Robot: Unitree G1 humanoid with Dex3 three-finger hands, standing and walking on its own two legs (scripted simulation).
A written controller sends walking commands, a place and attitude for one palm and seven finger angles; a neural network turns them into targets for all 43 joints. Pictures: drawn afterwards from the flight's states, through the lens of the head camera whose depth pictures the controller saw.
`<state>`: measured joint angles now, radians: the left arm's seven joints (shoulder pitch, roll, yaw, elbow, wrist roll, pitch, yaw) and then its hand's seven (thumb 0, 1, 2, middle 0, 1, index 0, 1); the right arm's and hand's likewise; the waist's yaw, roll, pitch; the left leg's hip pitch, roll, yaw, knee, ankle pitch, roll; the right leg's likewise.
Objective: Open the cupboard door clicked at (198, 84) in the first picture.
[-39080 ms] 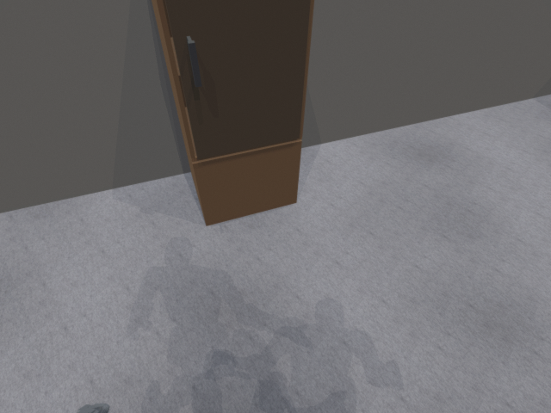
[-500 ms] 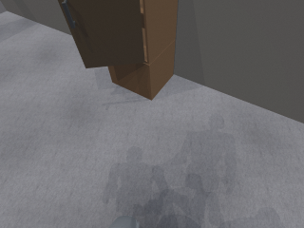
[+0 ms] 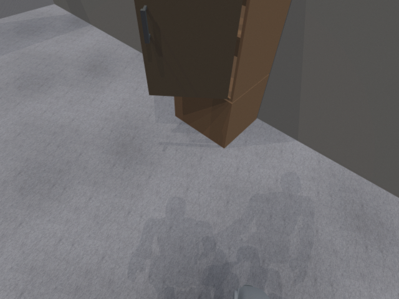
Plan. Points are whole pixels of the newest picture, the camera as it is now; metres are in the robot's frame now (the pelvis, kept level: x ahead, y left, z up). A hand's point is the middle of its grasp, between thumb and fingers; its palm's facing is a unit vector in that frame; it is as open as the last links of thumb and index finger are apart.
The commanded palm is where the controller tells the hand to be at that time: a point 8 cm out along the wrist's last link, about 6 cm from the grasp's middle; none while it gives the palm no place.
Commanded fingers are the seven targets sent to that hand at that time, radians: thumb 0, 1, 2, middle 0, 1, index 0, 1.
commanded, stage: take the last steps up to it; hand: left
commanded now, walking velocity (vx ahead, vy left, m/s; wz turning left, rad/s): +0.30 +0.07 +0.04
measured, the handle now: (146, 24) +1.08 +0.30 +0.03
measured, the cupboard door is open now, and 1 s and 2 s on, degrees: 39 39 39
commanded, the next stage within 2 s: come to a stop and stand still in 1.12 s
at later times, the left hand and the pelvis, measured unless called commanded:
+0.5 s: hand (138, 276) +0.19 +0.16 -0.16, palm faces +0.11 -0.97 -0.22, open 7.1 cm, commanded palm none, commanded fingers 0.00 0.90 0.90 -0.20 -0.30 -0.20 -0.30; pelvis +0.17 -0.03 +0.00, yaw +3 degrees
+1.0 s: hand (123, 200) +0.39 +0.25 -0.17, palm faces +0.07 -0.98 -0.18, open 7.3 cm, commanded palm none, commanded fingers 0.00 0.90 0.90 -0.20 -0.30 -0.20 -0.30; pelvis +0.35 +0.07 +0.00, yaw -1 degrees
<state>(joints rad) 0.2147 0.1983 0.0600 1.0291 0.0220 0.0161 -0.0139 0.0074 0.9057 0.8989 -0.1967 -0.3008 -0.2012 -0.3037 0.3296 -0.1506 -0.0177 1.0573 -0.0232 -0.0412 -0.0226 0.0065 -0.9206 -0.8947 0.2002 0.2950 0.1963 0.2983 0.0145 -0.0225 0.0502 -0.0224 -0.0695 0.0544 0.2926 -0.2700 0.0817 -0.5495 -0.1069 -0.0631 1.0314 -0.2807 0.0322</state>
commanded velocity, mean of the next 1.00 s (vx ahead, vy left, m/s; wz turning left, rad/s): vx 0.29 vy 0.06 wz -0.01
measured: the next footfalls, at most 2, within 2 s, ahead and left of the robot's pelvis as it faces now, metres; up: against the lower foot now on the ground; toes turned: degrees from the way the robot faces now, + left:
right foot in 0.22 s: +0.19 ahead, -0.11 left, +0.00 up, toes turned -7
left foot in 0.72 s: +0.38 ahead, +0.15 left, +0.00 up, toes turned +9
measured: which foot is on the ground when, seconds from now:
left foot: down 0.00-0.22, up 0.24-0.70, down 0.72-1.00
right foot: up 0.00-0.20, down 0.22-0.72, up 0.74-1.00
